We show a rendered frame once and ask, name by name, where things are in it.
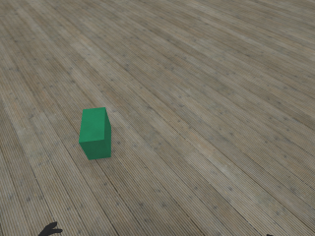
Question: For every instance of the left robot hand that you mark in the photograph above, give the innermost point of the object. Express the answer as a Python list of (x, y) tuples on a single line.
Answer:
[(48, 229)]

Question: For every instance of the carton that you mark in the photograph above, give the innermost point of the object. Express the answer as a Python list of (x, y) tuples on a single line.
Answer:
[(95, 133)]

